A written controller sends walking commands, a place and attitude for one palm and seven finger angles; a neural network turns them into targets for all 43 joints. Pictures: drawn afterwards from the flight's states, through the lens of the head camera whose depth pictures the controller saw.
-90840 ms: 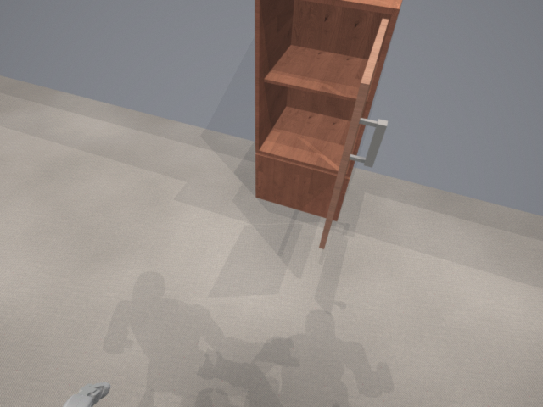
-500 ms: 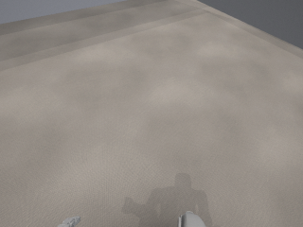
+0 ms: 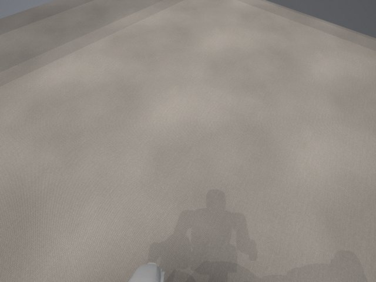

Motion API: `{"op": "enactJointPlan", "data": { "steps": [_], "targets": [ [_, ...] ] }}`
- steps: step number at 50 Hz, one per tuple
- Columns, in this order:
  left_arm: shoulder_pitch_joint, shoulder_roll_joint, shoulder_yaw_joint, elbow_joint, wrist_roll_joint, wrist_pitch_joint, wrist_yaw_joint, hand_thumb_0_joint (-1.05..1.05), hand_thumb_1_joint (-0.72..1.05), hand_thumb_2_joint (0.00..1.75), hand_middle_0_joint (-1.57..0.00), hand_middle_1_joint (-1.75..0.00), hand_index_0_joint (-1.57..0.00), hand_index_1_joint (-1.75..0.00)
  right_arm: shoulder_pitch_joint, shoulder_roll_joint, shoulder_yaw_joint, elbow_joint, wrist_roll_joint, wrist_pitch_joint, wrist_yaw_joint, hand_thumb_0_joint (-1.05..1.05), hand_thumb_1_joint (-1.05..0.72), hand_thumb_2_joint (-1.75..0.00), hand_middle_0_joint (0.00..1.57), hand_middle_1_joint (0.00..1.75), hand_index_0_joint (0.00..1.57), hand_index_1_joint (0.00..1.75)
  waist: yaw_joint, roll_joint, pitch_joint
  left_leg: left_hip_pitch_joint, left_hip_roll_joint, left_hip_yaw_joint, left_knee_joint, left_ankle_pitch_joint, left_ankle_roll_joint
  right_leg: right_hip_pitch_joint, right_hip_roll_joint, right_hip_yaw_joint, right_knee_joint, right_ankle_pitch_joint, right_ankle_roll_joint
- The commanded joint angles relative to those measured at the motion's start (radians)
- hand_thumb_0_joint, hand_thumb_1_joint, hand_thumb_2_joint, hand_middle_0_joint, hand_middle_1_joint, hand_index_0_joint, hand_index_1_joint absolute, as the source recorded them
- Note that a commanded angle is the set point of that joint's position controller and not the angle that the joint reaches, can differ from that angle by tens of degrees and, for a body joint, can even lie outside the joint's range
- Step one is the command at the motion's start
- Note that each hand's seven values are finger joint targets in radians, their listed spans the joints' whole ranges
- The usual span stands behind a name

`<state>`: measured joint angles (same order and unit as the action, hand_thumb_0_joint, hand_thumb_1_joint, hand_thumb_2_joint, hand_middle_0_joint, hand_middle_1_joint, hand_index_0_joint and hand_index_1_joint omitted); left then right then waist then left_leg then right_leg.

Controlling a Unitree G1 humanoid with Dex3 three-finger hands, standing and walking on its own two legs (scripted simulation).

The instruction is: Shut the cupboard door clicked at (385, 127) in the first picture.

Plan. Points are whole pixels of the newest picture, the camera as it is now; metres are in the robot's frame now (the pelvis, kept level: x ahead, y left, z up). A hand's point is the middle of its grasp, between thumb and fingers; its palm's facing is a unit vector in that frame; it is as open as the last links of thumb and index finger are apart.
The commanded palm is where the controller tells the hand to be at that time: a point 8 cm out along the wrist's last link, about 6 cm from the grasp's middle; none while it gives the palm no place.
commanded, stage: turn to face it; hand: left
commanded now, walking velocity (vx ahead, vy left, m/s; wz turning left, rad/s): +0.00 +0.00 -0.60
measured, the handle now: out of the picture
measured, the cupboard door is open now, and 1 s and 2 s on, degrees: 12 12 12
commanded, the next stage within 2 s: none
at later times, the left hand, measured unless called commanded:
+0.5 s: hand (104, 259) +0.18 +0.22 -0.16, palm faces -0.30 -0.93 -0.22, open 7.4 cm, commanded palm none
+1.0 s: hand (137, 246) +0.22 +0.15 -0.18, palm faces -0.53 -0.82 -0.19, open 7.4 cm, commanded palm none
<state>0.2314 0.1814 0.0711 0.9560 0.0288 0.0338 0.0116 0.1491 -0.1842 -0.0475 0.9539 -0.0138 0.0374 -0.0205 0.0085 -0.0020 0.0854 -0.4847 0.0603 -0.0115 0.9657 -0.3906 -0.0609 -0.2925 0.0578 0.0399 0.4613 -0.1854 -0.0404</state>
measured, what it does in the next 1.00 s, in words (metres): steps on the spot, turning right: left foot, then right foot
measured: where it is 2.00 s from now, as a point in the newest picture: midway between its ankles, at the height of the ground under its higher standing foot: outside the picture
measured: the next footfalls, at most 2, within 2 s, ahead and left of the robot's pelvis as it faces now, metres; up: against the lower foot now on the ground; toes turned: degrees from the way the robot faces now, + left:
left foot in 0.14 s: +0.07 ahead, +0.15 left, +0.00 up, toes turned -4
right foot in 0.60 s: +0.00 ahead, -0.10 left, +0.00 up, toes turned -28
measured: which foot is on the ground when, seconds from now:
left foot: up 0.00-0.12, down 0.14-0.60, up 0.62-0.98, down 1.00-1.00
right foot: down 0.00-0.14, up 0.16-0.58, down 0.60-1.00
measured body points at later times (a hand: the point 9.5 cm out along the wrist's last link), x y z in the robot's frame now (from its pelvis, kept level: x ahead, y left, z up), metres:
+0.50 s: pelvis +0.02 +0.04 +0.00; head +0.07 +0.05 +0.45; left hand +0.19 +0.27 -0.14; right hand -0.01 -0.22 -0.13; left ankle +0.03 +0.15 -0.74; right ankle -0.04 -0.09 -0.69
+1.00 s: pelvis +0.04 +0.03 -0.01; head +0.09 +0.02 +0.44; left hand +0.25 +0.19 -0.17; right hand -0.03 -0.24 -0.14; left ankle +0.11 +0.12 -0.74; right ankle -0.04 -0.08 -0.74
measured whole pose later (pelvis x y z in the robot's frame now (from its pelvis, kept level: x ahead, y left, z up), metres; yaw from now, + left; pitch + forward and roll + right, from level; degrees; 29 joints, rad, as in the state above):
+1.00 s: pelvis +0.04 +0.03 -0.01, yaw -35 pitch +2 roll -1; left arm 0.20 0.23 0.07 0.89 0.02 0.06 -0.01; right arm 0.17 -0.22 -0.04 0.88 -0.01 0.02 -0.02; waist 0.01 -0.03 0.06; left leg -0.32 0.04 0.04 0.59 -0.31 -0.05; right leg -0.31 0.05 0.11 0.58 -0.31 0.01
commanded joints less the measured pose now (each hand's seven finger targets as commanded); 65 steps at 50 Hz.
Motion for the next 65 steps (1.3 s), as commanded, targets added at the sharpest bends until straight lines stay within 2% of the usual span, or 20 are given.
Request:
{"op": "enactJointPlan", "data": {
  "steps": [1, 5, 7, 8, 13, 23, 27, 28, 29, 30, 31, 37, 43, 47, 48, 50, 51, 53, 56, 65],
  "targets": [
    [0.003, 0.198, 0.055, -0.084, 0.004, -0.019, -0.003, 0.0, 0.9, 0.9, -0.2, -0.3, -0.2, -0.3, 0.026, -0.074, -0.018, -0.083, 0.003, -0.02, -0.008, 0.0, -0.9, -0.9, 0.2, 0.3, 0.2, 0.3, 0.003, -0.153, -0.13, 0.081, -0.037, 0.018, -0.19, -0.015, -0.005, 0.066, -0.248, 0.297, -0.109, 0.235, -0.147],
    [-0.039, 0.178, 0.054, -0.11, -0.01, -0.004, -0.006, 0.0, 0.9, 0.9, -0.2, -0.3, -0.2, -0.3, 0.118, -0.121, -0.023, -0.069, 0.009, -0.045, -0.021, 0.0, -0.9, -0.9, 0.2, 0.3, 0.2, 0.3, -0.045, -0.096, -0.168, 0.401, -0.02, 0.009, -0.557, 0.178, 0.006, -0.099, -0.158, 0.268, 0.028, 0.155, -0.046],
    [-0.027, 0.113, 0.036, -0.149, -0.019, -0.001, -0.018, 0.0, 0.9, 0.9, -0.2, -0.3, -0.2, -0.3, 0.136, -0.273, -0.047, -0.095, -0.011, -0.052, -0.027, 0.0, -0.9, -0.9, 0.2, 0.3, 0.2, 0.3, -0.048, 0.308, -0.162, 0.478, 0.394, -0.363, -0.697, 0.387, 0.17, -0.316, 0.014, 0.007, 0.413, -0.43, 0.06],
    [-0.056, 0.145, 0.037, -0.154, -0.009, 0.002, -0.019, 0.0, 0.9, 0.9, -0.2, -0.3, -0.2, -0.3, 0.123, -0.263, -0.04, -0.107, -0.015, -0.044, -0.026, 0.0, -0.9, -0.9, 0.2, 0.3, 0.2, 0.3, -0.052, 0.204, -0.12, 0.374, 0.421, -0.334, -0.674, 0.45, 0.223, -0.278, -0.043, 0.031, 0.551, -0.415, 0.066],
    [-0.001, 0.143, 0.048, -0.12, -0.006, 0.028, -0.046, 0.0, 0.9, 0.9, -0.2, -0.3, -0.2, -0.3, -0.01, -0.191, -0.014, -0.147, -0.014, -0.047, -0.032, 0.0, -0.9, -0.9, 0.2, 0.3, 0.2, 0.3, 0.021, 0.176, -0.081, 0.35, 0.258, -0.024, -0.634, 0.585, 0.182, -0.292, -0.081, -0.026, 0.737, -0.24, 0.107],
    [-0.127, 0.115, 0.024, -0.172, -0.006, 0.023, -0.054, 0.0, 0.9, 0.9, -0.2, -0.3, -0.2, -0.3, 0.121, -0.231, -0.045, -0.086, -0.016, -0.039, -0.014, 0.0, -0.9, -0.9, 0.2, 0.3, 0.2, 0.3, -0.053, 0.227, -0.115, 0.448, 0.294, 0.094, -0.561, 0.641, 0.185, -0.17, -0.086, -0.133, 0.363, -0.232, 0.091],
    [-0.06, 0.135, 0.027, -0.155, -0.008, 0.01, -0.051, 0.0, 0.9, 0.9, -0.2, -0.3, -0.2, -0.3, 0.091, -0.254, -0.055, -0.087, -0.012, -0.034, -0.007, 0.0, -0.9, -0.9, 0.2, 0.3, 0.2, 0.3, -0.01, 0.204, -0.145, 0.38, 0.29, 0.149, -0.441, 0.592, 0.127, 0.025, -0.063, -0.157, 0.106, -0.093, 0.052],
    [0.013, 0.171, 0.035, -0.131, -0.005, 0.001, -0.047, 0.0, 0.9, 0.9, -0.2, -0.3, -0.2, -0.3, 0.079, -0.249, -0.056, -0.092, -0.004, -0.033, -0.002, 0.0, -0.9, -0.9, 0.2, 0.3, 0.2, 0.3, 0.033, 0.133, -0.175, 0.296, 0.253, 0.185, -0.318, 0.515, 0.08, 0.172, -0.084, -0.122, -0.025, 0.047, 0.033],
    [0.09, 0.277, 0.053, -0.111, 0.005, -0.014, -0.035, 0.0, 0.9, 0.9, -0.2, -0.3, -0.2, -0.3, 0.078, -0.18, -0.041, -0.117, 0.006, -0.031, 0.004, 0.0, -0.9, -0.9, 0.2, 0.3, 0.2, 0.3, 0.071, -0.143, -0.22, 0.078, 0.144, 0.243, -0.103, 0.196, 0.016, 0.369, -0.29, 0.137, -0.104, 0.295, -0.043],
    [0.132, 0.346, 0.067, -0.091, -0.005, -0.014, -0.019, 0.0, 0.9, 0.9, -0.2, -0.3, -0.2, -0.3, 0.006, -0.138, -0.025, -0.164, 0.002, -0.024, 0.001, 0.0, -0.9, -0.9, 0.2, 0.3, 0.2, 0.3, 0.093, -0.288, -0.179, -0.115, 0.02, 0.182, 0.109, -0.276, -0.019, 0.359, -0.455, 0.352, -0.084, 0.686, -0.15],
    [0.128, 0.339, 0.061, -0.092, -0.012, -0.011, -0.008, 0.0, 0.9, 0.9, -0.2, -0.3, -0.2, -0.3, 0.018, -0.159, -0.021, -0.158, 0.005, -0.009, -0.01, 0.0, -0.9, -0.9, 0.2, 0.3, 0.2, 0.3, 0.079, -0.224, -0.181, -0.133, 0.044, 0.049, 0.216, -0.244, -0.009, 0.313, -0.472, 0.32, -0.092, 0.619, -0.196],
    [-0.079, 0.229, 0.034, -0.154, -0.009, -0.016, -0.002, 0.0, 0.9, 0.9, -0.2, -0.3, -0.2, -0.3, 0.062, -0.156, -0.029, -0.102, -0.005, 0.001, 0.002, 0.0, -0.9, -0.9, 0.2, 0.3, 0.2, 0.3, -0.021, -0.147, -0.116, -0.065, 0.048, 0.022, 0.162, 0.03, -0.037, 0.129, -0.278, 0.146, -0.117, 0.324, -0.123],
    [-0.031, 0.245, 0.047, -0.135, 0.002, -0.012, -0.008, 0.0, 0.9, 0.9, -0.2, -0.3, -0.2, -0.3, 0.008, -0.136, -0.026, -0.134, 0.001, -0.013, 0.0, 0.0, -0.9, -0.9, 0.2, 0.3, 0.2, 0.3, 0.014, -0.133, -0.12, -0.007, 0.001, 0.036, -0.095, -0.021, -0.033, 0.141, -0.279, 0.257, -0.092, 0.266, -0.155],
    [-0.077, 0.246, 0.053, -0.144, -0.006, 0.0, -0.009, 0.0, 0.9, 0.9, -0.2, -0.3, -0.2, -0.3, 0.093, -0.134, -0.022, -0.114, 0.009, -0.029, -0.013, 0.0, -0.9, -0.9, 0.2, 0.3, 0.2, 0.3, -0.029, -0.157, -0.145, 0.208, -0.035, 0.048, -0.401, 0.103, -0.018, 0.047, -0.238, 0.291, 0.003, 0.297, -0.102],
    [-0.096, 0.22, 0.048, -0.146, -0.011, 0.004, -0.008, 0.0, 0.9, 0.9, -0.2, -0.3, -0.2, -0.3, 0.14, -0.153, -0.024, -0.101, 0.01, -0.037, -0.014, 0.0, -0.9, -0.9, 0.2, 0.3, 0.2, 0.3, -0.055, -0.108, -0.158, 0.323, -0.01, 0.029, -0.546, 0.198, -0.013, -0.016, -0.19, 0.255, 0.063, 0.219, -0.055],
    [-0.052, 0.13, 0.027, -0.177, -0.024, 0.01, -0.02, 0.0, 0.9, 0.9, -0.2, -0.3, -0.2, -0.3, 0.176, -0.308, -0.045, -0.11, -0.011, -0.049, -0.022, 0.0, -0.9, -0.9, 0.2, 0.3, 0.2, 0.3, -0.047, 0.34, -0.179, 0.469, 0.39, -0.333, -0.682, 0.451, 0.151, -0.265, 0.012, 0.005, 0.442, -0.429, 0.061],
    [-0.076, 0.163, 0.032, -0.177, -0.014, 0.013, -0.021, 0.0, 0.9, 0.9, -0.2, -0.3, -0.2, -0.3, 0.169, -0.301, -0.039, -0.121, -0.018, -0.04, -0.024, 0.0, -0.9, -0.9, 0.2, 0.3, 0.2, 0.3, -0.059, 0.237, -0.159, 0.377, 0.429, -0.328, -0.664, 0.474, 0.218, -0.234, -0.034, 0.032, 0.613, -0.451, 0.058],
    [-0.053, 0.17, 0.046, -0.15, -0.002, 0.021, -0.032, 0.0, 0.9, 0.9, -0.2, -0.3, -0.2, -0.3, 0.071, -0.229, -0.019, -0.143, -0.018, -0.048, -0.032, 0.0, -0.9, -0.9, 0.2, 0.3, 0.2, 0.3, -0.007, 0.231, -0.121, 0.351, 0.346, -0.186, -0.646, 0.6, 0.19, -0.277, -0.069, 0.023, 0.738, -0.343, 0.084],
    [-0.064, 0.146, 0.04, -0.141, -0.009, 0.028, -0.046, 0.0, 0.9, 0.9, -0.2, -0.3, -0.2, -0.3, 0.074, -0.207, -0.015, -0.144, -0.018, -0.046, -0.032, 0.0, -0.9, -0.9, 0.2, 0.3, 0.2, 0.3, -0.011, 0.175, -0.115, 0.399, 0.273, -0.017, -0.607, 0.683, 0.176, -0.274, -0.081, -0.02, 0.732, -0.272, 0.102],
    [-0.133, 0.111, 0.023, -0.165, -0.008, 0.023, -0.056, 0.0, 0.9, 0.9, -0.2, -0.3, -0.2, -0.3, 0.125, -0.24, -0.045, -0.097, -0.017, -0.035, -0.013, 0.0, -0.9, -0.9, 0.2, 0.3, 0.2, 0.3, -0.05, 0.234, -0.125, 0.437, 0.302, 0.11, -0.55, 0.641, 0.178, -0.143, -0.079, -0.136, 0.353, -0.248, 0.083]
  ]
}}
